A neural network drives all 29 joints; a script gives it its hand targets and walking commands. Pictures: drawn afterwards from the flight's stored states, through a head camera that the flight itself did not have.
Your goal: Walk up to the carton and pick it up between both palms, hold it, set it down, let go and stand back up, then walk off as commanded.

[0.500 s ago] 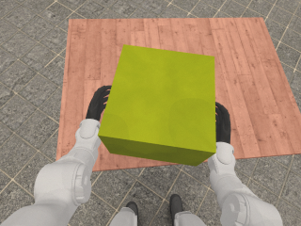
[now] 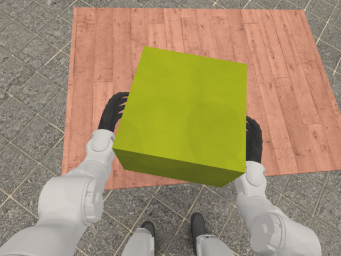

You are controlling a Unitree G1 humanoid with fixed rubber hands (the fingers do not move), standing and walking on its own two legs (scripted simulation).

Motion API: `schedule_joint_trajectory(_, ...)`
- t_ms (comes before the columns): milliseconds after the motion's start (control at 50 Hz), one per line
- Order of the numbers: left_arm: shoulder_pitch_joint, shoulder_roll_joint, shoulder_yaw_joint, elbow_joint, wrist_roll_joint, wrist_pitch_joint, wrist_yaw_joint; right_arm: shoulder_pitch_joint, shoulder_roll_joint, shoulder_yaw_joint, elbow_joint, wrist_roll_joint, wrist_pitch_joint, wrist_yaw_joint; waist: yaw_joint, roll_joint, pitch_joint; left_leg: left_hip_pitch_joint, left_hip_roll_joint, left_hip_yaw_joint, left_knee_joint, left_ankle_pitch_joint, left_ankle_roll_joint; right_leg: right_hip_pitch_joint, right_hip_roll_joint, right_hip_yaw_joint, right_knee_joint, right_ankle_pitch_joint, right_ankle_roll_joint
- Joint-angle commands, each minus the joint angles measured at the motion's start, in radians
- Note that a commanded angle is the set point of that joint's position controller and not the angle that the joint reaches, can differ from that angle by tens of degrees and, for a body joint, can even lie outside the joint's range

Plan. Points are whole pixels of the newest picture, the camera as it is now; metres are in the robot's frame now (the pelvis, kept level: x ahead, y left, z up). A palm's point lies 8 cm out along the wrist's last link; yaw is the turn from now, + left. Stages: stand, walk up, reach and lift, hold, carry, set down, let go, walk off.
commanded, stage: set down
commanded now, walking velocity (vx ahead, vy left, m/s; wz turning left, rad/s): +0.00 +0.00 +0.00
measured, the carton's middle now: (183, 118) +0.43 -0.03 -0.09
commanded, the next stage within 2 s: none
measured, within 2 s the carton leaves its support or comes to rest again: rests again in 0.82 s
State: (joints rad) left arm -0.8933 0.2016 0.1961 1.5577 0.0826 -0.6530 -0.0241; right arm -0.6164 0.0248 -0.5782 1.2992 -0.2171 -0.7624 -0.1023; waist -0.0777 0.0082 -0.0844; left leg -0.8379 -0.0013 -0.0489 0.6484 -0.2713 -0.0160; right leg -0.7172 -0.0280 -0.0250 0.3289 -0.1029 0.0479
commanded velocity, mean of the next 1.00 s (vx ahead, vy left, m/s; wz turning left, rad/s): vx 0.00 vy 0.00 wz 0.00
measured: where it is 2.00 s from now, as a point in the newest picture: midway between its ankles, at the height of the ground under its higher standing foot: (173, 247)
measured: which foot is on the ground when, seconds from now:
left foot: down 0.00-1.00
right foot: down 0.00-1.00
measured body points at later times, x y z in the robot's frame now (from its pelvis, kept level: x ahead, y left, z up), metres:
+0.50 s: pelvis -0.01 +0.00 +0.00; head +0.18 +0.04 +0.40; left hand +0.42 +0.16 -0.09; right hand +0.34 -0.19 -0.08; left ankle -0.03 +0.08 -0.72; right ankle +0.00 -0.18 -0.72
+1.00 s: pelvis -0.03 +0.00 -0.01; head +0.10 +0.05 +0.42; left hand +0.45 +0.19 -0.01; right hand +0.36 -0.22 -0.01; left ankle -0.03 +0.08 -0.72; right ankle +0.00 -0.18 -0.72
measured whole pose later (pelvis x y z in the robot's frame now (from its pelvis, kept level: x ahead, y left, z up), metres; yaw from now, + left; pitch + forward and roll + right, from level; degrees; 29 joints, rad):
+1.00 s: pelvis -0.03 +0.00 -0.01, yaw +0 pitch +26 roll -6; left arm -1.01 0.33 -0.08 1.56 -0.24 -0.49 -0.02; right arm -0.79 -0.11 -0.18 1.42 0.12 -0.57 -0.18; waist -0.13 0.01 -0.20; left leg -0.88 0.01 -0.05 0.74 -0.30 -0.02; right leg -0.78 -0.02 -0.03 0.45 -0.13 0.05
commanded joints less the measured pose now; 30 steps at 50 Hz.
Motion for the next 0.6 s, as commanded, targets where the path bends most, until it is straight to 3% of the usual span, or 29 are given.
schedule_joint_trajectory(0,-0.522,-0.579,-0.22,-0.058,0.093,-0.103,-0.087,-0.609,0.467,0.228,0.026,-0.216,-0.087,0.121,-0.082,0.181,-0.944,0.477,0.066,0.042,0.079,0.937,-0.181,0.109,0.088,-0.062,0.107,0.369,-0.123)
schedule_joint_trajectory(20,-0.532,-0.59,-0.228,-0.087,0.085,-0.116,-0.088,-0.619,0.476,0.251,-0.002,-0.217,-0.093,0.13,-0.064,0.159,-0.971,0.439,0.061,0.042,0.078,0.916,-0.178,0.139,0.087,-0.06,0.104,0.393,-0.125)
schedule_joint_trajectory(40,-0.528,-0.587,-0.218,-0.086,0.095,-0.12,-0.083,-0.634,0.447,0.224,-0.011,-0.244,-0.1,0.125,-0.073,0.134,-0.975,0.42,0.065,0.04,0.075,0.915,-0.18,0.154,0.089,-0.063,0.108,0.396,-0.123)
schedule_joint_trajectory(60,-0.507,-0.576,-0.186,-0.072,0.113,-0.117,-0.086,-0.58,0.438,0.2,0.019,-0.241,-0.089,0.125,-0.081,0.158,-0.949,0.463,0.051,0.045,0.066,0.91,-0.178,0.134,0.1,-0.063,0.117,0.419,-0.112)
schedule_joint_trajectory(80,-0.508,-0.578,-0.186,-0.062,0.105,-0.117,-0.086,-0.578,0.433,0.204,0.029,-0.23,-0.085,0.121,-0.064,0.187,-0.952,0.521,0.051,0.051,0.058,0.892,-0.19,0.106,0.097,-0.084,0.112,0.362,-0.105)
schedule_joint_trajectory(100,-0.518,-0.561,-0.203,-0.067,0.109,-0.112,-0.083,-0.579,0.441,0.192,0.04,-0.246,-0.085,0.123,-0.077,0.167,-0.943,0.484,0.072,0.038,0.065,0.907,-0.185,0.107,0.089,-0.062,0.082,0.337,-0.127)
schedule_joint_trajectory(160,-0.528,-0.583,-0.204,-0.071,0.094,-0.121,-0.082,-0.605,0.422,0.181,0.029,-0.256,-0.091,0.12,-0.082,0.178,-0.983,0.519,0.059,0.022,0.056,0.861,-0.186,0.072,0.098,-0.091,0.111,0.347,-0.106)
schedule_joint_trajectory(180,-0.52,-0.553,-0.199,-0.054,0.101,-0.114,-0.087,-0.611,0.425,0.185,0.041,-0.241,-0.077,0.122,-0.078,0.189,-0.927,0.483,0.056,0.051,0.059,0.831,-0.176,0.083,0.095,-0.073,0.114,0.328,-0.115)
schedule_joint_trajectory(200,-0.517,-0.548,-0.168,-0.063,0.107,-0.119,-0.089,-0.627,0.411,0.193,-0.008,-0.252,-0.082,0.132,-0.055,0.154,-0.961,0.47,0.051,0.031,0.055,0.815,-0.171,0.11,0.093,-0.083,0.122,0.356,-0.116)
schedule_joint_trajectory(220,-0.539,-0.544,-0.194,-0.073,0.085,-0.115,-0.086,-0.595,0.408,0.171,0.005,-0.245,-0.073,0.122,-0.082,0.155,-0.983,0.495,0.057,0.04,0.063,0.859,-0.178,0.095,0.095,-0.078,0.139,0.359,-0.111)
schedule_joint_trajectory(240,-0.514,-0.525,-0.147,-0.054,0.112,-0.105,-0.092,-0.572,0.403,0.16,0.02,-0.247,-0.065,0.116,-0.084,0.149,-0.926,0.477,0.054,0.052,0.025,0.794,-0.163,0.131,0.1,-0.071,0.132,0.358,-0.101)
schedule_joint_trajectory(260,-0.51,-0.537,-0.19,-0.054,0.091,-0.114,-0.086,-0.589,0.403,0.177,0.001,-0.269,-0.076,0.118,-0.077,0.16,-0.995,0.515,0.052,0.036,0.059,0.856,-0.173,0.115,0.091,-0.08,0.125,0.389,-0.102)
schedule_joint_trajectory(280,-0.495,-0.535,-0.174,-0.048,0.097,-0.108,-0.092,-0.573,0.394,0.166,0.056,-0.253,-0.07,0.116,-0.085,0.158,-0.94,0.434,0.057,0.055,0.054,0.835,-0.175,0.144,0.09,-0.071,0.132,0.4,-0.119)
schedule_joint_trajectory(320,-0.503,-0.529,-0.18,-0.039,0.087,-0.1,-0.09,-0.596,0.388,0.155,0.001,-0.256,-0.064,0.114,-0.084,0.158,-0.939,0.442,0.051,0.045,0.046,0.822,-0.173,0.127,0.086,-0.063,0.156,0.397,-0.095)
schedule_joint_trajectory(340,-0.509,-0.536,-0.198,-0.038,0.077,-0.102,-0.09,-0.612,0.39,0.173,0.031,-0.246,-0.072,0.116,-0.084,0.129,-0.969,0.41,0.063,0.04,0.056,0.825,-0.166,0.154,0.087,-0.066,0.133,0.389,-0.115)
schedule_joint_trajectory(360,-0.488,-0.525,-0.156,-0.033,0.097,-0.106,-0.1,-0.595,0.375,0.179,0.019,-0.254,-0.064,0.113,-0.078,0.142,-0.94,0.453,0.028,0.049,0.059,0.784,-0.164,0.127,0.092,-0.08,0.139,0.416,-0.104)
schedule_joint_trajectory(380,-0.511,-0.5,-0.162,-0.034,0.087,-0.105,-0.099,-0.616,0.374,0.167,-0.002,-0.256,-0.072,0.113,-0.087,0.127,-0.97,0.387,0.041,0.056,0.046,0.734,-0.159,0.168,0.083,-0.077,0.144,0.417,-0.113)
schedule_joint_trajectory(400,-0.516,-0.491,-0.145,-0.029,0.104,-0.111,-0.097,-0.588,0.368,0.152,0.046,-0.276,-0.065,0.109,-0.096,0.114,-0.929,0.353,0.038,0.057,0.063,0.748,-0.163,0.168,0.077,-0.064,0.153,0.438,-0.105)
schedule_joint_trajectory(420,-0.538,-0.46,-0.181,-0.101,0.054,-0.116,-0.091,-0.586,0.367,0.148,0.033,-0.257,-0.054,0.102,-0.097,0.119,-1.028,0.408,0.041,0.063,0.057,0.77,-0.163,0.188,0.092,-0.063,0.175,0.447,-0.096)
schedule_joint_trajectory(440,-0.51,-0.456,-0.155,-0.051,0.082,-0.106,-0.087,-0.6,0.334,0.134,0.028,-0.267,-0.053,0.102,-0.09,0.144,-0.963,0.382,0.03,0.044,0.048,0.71,-0.162,0.144,0.087,-0.076,0.173,0.412,-0.097)
schedule_joint_trajectory(460,-0.533,-0.472,-0.171,-0.099,0.078,-0.11,-0.086,-0.606,0.342,0.14,-0.04,-0.257,-0.05,0.103,-0.099,0.169,-1.029,0.487,0.031,0.056,0.048,0.738,-0.171,0.129,0.101,-0.088,0.173,0.406,-0.092)
schedule_joint_trajectory(480,-0.512,-0.452,-0.164,-0.044,0.075,-0.097,-0.084,-0.614,0.285,0.118,0.028,-0.252,-0.053,0.103,-0.102,0.153,-0.969,0.423,0.05,0.03,0.054,0.741,-0.173,0.094,0.092,-0.085,0.165,0.356,-0.105)
schedule_joint_trajectory(500,-0.503,-0.441,-0.146,-0.024,0.086,-0.086,-0.085,-0.624,0.28,0.121,0.021,-0.246,-0.052,0.1,-0.091,0.14,-0.958,0.408,0.039,0.052,0.048,0.762,-0.17,0.156,0.085,-0.073,0.142,0.401,-0.11)
schedule_joint_trajectory(520,-0.545,-0.433,-0.185,-0.043,0.058,-0.08,-0.081,-0.614,0.271,0.099,0.084,-0.235,-0.044,0.093,-0.127,0.166,-0.963,0.436,0.054,0.031,0.055,0.798,-0.178,0.093,0.09,-0.075,0.153,0.376,-0.106)
schedule_joint_trajectory(540,-0.5,-0.422,-0.17,-0.062,0.055,-0.084,-0.079,-0.596,0.239,0.102,0.026,-0.233,-0.053,0.083,-0.119,0.172,-1.024,0.494,0.04,0.052,0.061,0.851,-0.182,0.126,0.095,-0.089,0.146,0.454,-0.104)
schedule_joint_trajectory(560,-0.522,-0.364,-0.175,-0.061,0.023,-0.08,-0.071,-0.62,0.209,0.098,0.056,-0.198,-0.045,0.079,-0.11,0.186,-1.009,0.463,0.034,0.041,0.075,0.805,-0.177,0.11,0.102,-0.076,0.18,0.427,-0.101)
schedule_joint_trajectory(580,-0.496,-0.366,-0.182,-0.054,0.024,-0.074,-0.065,-0.623,0.188,0.101,0.024,-0.194,-0.047,0.079,-0.096,0.156,-1.066,0.447,0.053,0.054,0.096,0.904,-0.195,0.158,0.104,-0.064,0.161,0.439,-0.102)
